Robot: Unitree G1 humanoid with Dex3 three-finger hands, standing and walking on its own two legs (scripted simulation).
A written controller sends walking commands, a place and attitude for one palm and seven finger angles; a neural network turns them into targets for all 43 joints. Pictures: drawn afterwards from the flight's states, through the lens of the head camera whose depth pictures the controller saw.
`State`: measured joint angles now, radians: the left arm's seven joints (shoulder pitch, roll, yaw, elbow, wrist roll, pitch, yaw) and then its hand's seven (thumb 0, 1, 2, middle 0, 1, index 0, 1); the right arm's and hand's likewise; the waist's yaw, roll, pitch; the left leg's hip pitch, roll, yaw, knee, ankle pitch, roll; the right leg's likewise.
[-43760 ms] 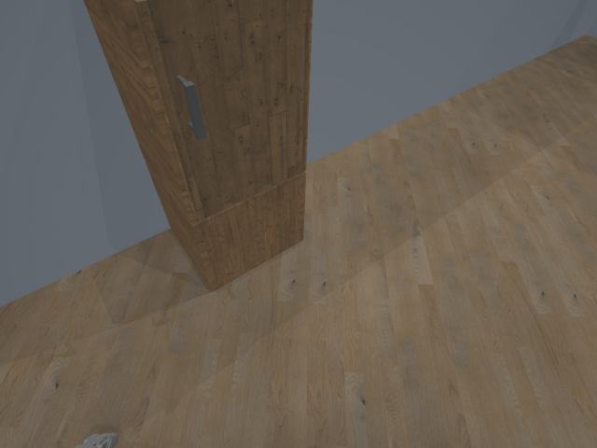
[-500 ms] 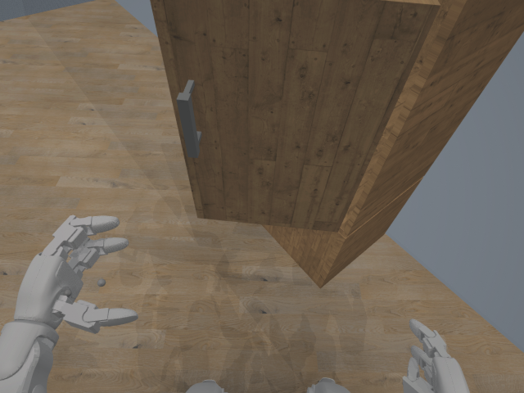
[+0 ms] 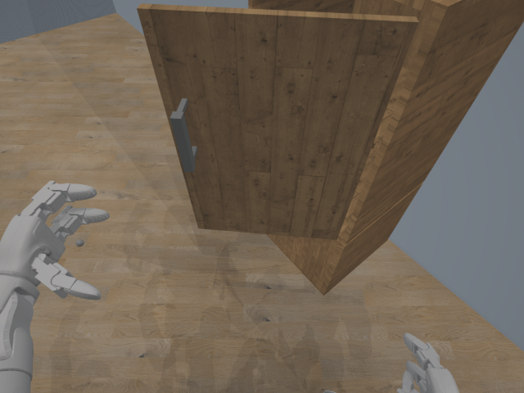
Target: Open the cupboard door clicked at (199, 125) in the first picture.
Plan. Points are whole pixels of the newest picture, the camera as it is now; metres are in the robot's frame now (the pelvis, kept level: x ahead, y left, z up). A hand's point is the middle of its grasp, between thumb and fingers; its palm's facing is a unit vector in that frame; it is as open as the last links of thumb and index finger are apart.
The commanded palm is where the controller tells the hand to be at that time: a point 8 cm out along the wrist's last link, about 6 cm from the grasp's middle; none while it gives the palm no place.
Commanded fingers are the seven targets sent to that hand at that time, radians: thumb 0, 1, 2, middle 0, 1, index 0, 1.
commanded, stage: raise the hand with hooked fingers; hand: left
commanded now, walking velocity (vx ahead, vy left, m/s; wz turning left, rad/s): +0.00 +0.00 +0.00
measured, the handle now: (186, 136) +0.54 +0.19 +0.07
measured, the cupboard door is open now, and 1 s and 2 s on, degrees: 46 46 46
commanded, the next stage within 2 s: move the hooked fingers beside the handle in 0.48 s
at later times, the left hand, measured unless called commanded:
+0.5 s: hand (85, 241) +0.29 +0.27 +0.09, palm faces +0.01 -1.00 -0.02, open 14.0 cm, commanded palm +0.26 +0.32 +0.09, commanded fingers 0.00 -0.50 0.30 -0.30 -1.20 -0.30 -1.20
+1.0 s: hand (107, 209) +0.35 +0.26 +0.08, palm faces -0.02 -1.00 +0.00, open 14.0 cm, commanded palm +0.33 +0.32 +0.09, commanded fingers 0.00 -0.50 0.30 -0.30 -1.20 -0.30 -1.20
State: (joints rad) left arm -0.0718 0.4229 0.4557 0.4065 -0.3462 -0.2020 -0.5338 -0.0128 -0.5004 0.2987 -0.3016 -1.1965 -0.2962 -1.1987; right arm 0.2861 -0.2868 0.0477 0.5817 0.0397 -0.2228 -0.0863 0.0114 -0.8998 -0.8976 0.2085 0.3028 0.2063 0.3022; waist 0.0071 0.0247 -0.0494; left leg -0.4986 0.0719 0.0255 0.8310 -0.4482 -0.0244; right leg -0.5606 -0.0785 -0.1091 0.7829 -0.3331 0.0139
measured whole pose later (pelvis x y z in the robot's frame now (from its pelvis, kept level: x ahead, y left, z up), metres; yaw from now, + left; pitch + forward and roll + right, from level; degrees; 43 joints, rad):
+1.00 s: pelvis +0.00 +0.00 +0.00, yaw -1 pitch +9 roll -1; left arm -0.32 0.46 0.46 0.68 -0.29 -0.24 -0.52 -0.01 -0.50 0.30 -0.30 -1.20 -0.30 -1.20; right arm 0.31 -0.29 0.05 0.58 0.04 -0.17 -0.08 0.01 -0.90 -0.90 0.21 0.30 0.21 0.30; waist -0.03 0.00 -0.05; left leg -0.54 0.07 0.05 0.81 -0.43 -0.02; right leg -0.61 -0.08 -0.08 0.77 -0.31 0.02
